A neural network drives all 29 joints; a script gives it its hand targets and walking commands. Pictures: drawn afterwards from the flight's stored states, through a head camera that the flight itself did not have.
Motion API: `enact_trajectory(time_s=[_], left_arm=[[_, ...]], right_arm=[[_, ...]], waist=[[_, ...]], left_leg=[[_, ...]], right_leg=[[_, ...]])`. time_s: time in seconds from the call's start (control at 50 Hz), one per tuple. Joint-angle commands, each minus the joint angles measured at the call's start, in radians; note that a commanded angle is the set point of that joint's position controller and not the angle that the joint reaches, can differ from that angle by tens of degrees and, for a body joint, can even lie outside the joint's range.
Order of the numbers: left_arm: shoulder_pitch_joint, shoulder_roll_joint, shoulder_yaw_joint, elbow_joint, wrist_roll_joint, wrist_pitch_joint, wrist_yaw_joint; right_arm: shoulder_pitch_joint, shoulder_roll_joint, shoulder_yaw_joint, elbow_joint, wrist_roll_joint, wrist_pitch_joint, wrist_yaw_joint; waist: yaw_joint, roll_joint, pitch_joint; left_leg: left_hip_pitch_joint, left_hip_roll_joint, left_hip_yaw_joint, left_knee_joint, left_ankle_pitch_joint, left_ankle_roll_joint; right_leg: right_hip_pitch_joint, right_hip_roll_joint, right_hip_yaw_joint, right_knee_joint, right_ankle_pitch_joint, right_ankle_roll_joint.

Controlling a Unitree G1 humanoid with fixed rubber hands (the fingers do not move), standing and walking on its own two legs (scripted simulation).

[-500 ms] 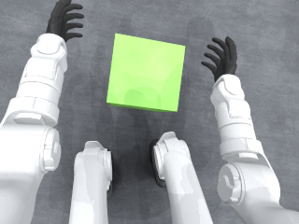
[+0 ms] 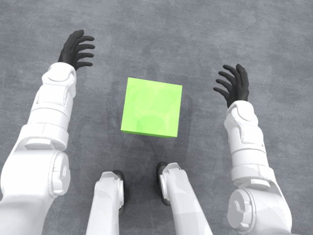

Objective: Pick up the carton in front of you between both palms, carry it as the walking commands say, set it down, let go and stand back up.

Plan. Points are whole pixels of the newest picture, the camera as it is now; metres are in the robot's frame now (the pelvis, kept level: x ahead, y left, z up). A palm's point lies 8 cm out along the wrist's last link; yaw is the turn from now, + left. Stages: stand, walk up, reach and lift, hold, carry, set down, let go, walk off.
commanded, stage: let go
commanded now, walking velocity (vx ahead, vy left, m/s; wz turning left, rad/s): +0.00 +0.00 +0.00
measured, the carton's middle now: (149, 112) +0.46 -0.07 -0.49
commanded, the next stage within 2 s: stand in 1.34 s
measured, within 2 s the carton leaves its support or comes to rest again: neither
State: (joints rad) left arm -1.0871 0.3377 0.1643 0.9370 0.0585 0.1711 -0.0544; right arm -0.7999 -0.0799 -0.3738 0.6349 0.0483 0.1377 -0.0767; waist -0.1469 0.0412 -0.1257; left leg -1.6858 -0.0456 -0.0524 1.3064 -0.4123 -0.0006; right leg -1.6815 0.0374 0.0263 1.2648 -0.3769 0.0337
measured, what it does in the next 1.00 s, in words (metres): rises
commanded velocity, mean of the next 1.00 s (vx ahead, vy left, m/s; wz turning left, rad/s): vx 0.00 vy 0.00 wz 0.00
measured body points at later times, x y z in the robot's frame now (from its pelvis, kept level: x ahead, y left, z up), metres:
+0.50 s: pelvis +0.06 -0.01 +0.12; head +0.24 +0.00 +0.53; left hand +0.39 +0.19 +0.01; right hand +0.33 -0.25 +0.03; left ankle +0.07 +0.11 -0.58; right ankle +0.08 -0.13 -0.58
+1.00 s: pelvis +0.10 +0.00 +0.16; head +0.13 +0.00 +0.61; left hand +0.27 +0.24 +0.09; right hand +0.28 -0.23 +0.09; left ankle +0.07 +0.11 -0.58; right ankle +0.08 -0.13 -0.58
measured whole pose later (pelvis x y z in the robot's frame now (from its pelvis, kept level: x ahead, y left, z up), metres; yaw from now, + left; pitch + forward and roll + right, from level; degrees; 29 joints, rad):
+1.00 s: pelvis +0.10 +0.00 +0.16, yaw +0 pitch +1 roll +0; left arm 0.23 0.22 0.04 0.45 -0.01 0.06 -0.05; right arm 0.23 -0.21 -0.04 0.44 0.00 0.07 0.07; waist 0.00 0.01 0.03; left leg -0.16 -0.03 -0.04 0.42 -0.28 0.01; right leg -0.17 0.01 0.06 0.41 -0.25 0.01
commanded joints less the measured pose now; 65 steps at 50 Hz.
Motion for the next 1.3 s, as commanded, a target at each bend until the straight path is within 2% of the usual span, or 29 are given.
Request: enact_trajectory(time_s=[0.0, 0.08, 0.16, 0.2, 0.28, 0.38, 0.54, 0.62, 0.72, 0.78, 0.84, 0.94, 1.02, 1.1, 1.12, 1.14, 1.28], left_arm=[[-0.198, 0.074, 0.027, -0.086, 0.017, -0.025, 0.004], [-0.056, 0.020, 0.054, -0.128, 0.051, -0.036, 0.029], [0.156, -0.067, 0.075, -0.244, 0.081, -0.044, 0.083], [0.244, -0.102, 0.070, -0.325, 0.080, -0.053, 0.113], [0.379, -0.120, 0.047, -0.448, 0.057, -0.077, 0.142], [0.593, -0.115, 0.011, -0.467, 0.021, -0.114, 0.132], [0.922, -0.091, -0.024, -0.457, -0.008, -0.175, 0.094], [1.048, -0.080, -0.035, -0.481, -0.013, -0.193, 0.081], [1.172, -0.068, -0.053, -0.512, -0.024, -0.192, 0.063], [1.231, -0.065, -0.071, -0.530, -0.035, -0.181, 0.048], [1.266, -0.064, -0.089, -0.548, -0.049, -0.164, 0.028], [1.282, -0.051, -0.108, -0.579, -0.069, -0.123, -0.002], [1.268, -0.043, -0.110, -0.596, -0.068, -0.090, -0.014], [1.259, -0.039, -0.104, -0.604, -0.057, -0.063, -0.016], [1.317, -0.038, -0.110, -0.540, -0.072, -0.092, 0.003], [1.301, -0.035, -0.103, -0.559, -0.069, -0.096, 0.012], [1.264, -0.031, -0.105, -0.574, -0.056, -0.077, 0.019]], right_arm=[[-0.113, -0.091, -0.007, -0.092, -0.018, -0.029, 0.014], [0.016, -0.096, 0.011, -0.107, -0.051, -0.046, 0.048], [0.181, -0.127, 0.047, -0.154, -0.091, -0.064, 0.101], [0.249, -0.152, 0.074, -0.185, -0.104, -0.072, 0.128], [0.370, -0.178, 0.136, -0.214, -0.090, -0.085, 0.165], [0.559, -0.188, 0.214, -0.206, -0.054, -0.107, 0.188], [0.845, -0.184, 0.297, -0.264, -0.007, -0.148, 0.168], [0.938, -0.195, 0.316, -0.303, -0.004, -0.157, 0.157], [0.995, -0.215, 0.326, -0.312, -0.006, -0.153, 0.153], [1.012, -0.223, 0.322, -0.303, -0.013, -0.142, 0.151], [1.017, -0.228, 0.311, -0.291, -0.027, -0.125, 0.149], [1.022, -0.230, 0.297, -0.282, -0.052, -0.085, 0.146], [1.006, -0.228, 0.290, -0.278, -0.067, -0.052, 0.147], [0.988, -0.226, 0.288, -0.281, -0.071, -0.027, 0.152], [0.946, -0.250, 0.287, -0.341, -0.085, 0.026, 0.126], [0.978, -0.240, 0.303, -0.334, -0.082, 0.041, 0.115], [0.956, -0.222, 0.327, -0.355, -0.071, 0.083, 0.095]], waist=[[-0.018, 0.099, -0.860], [-0.005, 0.088, -0.919], [0.010, 0.078, -0.924], [0.014, 0.066, -0.876], [0.016, 0.030, -0.701], [0.030, -0.015, -0.528], [0.060, -0.055, -0.362], [0.080, -0.046, -0.270], [0.113, -0.005, -0.140], [0.131, 0.012, -0.079], [0.139, 0.003, -0.024], [0.133, -0.043, 0.067], [0.126, -0.055, 0.127], [0.131, -0.040, 0.165], [0.142, -0.064, 0.113], [0.143, -0.034, 0.124], [0.146, -0.010, 0.175]], left_leg=[[0.651, -0.026, 0.035, -0.169, 0.265, -0.009], [0.786, -0.026, 0.027, -0.239, 0.362, -0.013], [0.931, -0.024, 0.019, -0.324, 0.451, -0.026], [0.965, -0.023, 0.019, -0.374, 0.441, -0.032], [0.955, -0.021, 0.032, -0.475, 0.317, -0.031], [0.971, -0.017, 0.044, -0.567, 0.242, -0.019], [1.094, -0.015, 0.040, -0.682, 0.343, -0.007], [1.226, -0.011, 0.031, -0.754, 0.412, -0.005], [1.413, 0.001, 0.021, -0.840, 0.484, -0.017], [1.496, 0.009, 0.019, -0.876, 0.521, -0.024], [1.549, 0.016, 0.017, -0.903, 0.527, -0.029], [1.577, 0.018, 0.020, -0.938, 0.464, -0.026], [1.569, 0.017, 0.024, -0.953, 0.388, -0.023], [1.554, 0.016, 0.028, -0.957, 0.329, -0.021], [1.608, 0.014, 0.026, -0.926, 0.408, -0.021], [1.598, 0.014, 0.024, -0.914, 0.423, -0.023], [1.573, 0.008, 0.032, -0.916, 0.343, -0.012]], right_leg=[[0.451, 0.028, -0.117, -0.153, 0.322, 0.048], [0.552, 0.030, -0.118, -0.213, 0.381, 0.041], [0.677, 0.035, -0.111, -0.283, 0.425, 0.016], [0.750, 0.032, -0.101, -0.321, 0.421, 0.003], [0.903, 0.015, -0.072, -0.406, 0.368, -0.011], [1.090, -0.003, -0.036, -0.497, 0.365, -0.009], [1.380, -0.015, 0.022, -0.609, 0.598, 0.005], [1.458, -0.012, 0.024, -0.677, 0.649, 0.008], [1.498, 0.002, 0.009, -0.778, 0.572, 0.003], [1.516, 0.011, 0.000, -0.822, 0.528, -0.001], [1.526, 0.017, -0.008, -0.850, 0.479, -0.004], [1.551, 0.022, -0.019, -0.879, 0.405, -0.008], [1.573, 0.021, -0.026, -0.889, 0.345, -0.012], [1.603, 0.018, -0.029, -0.886, 0.301, -0.017], [1.582, 0.040, -0.035, -0.851, 0.286, -0.011], [1.577, 0.035, -0.032, -0.849, 0.275, -0.012], [1.563, 0.031, -0.023, -0.851, 0.249, -0.013]])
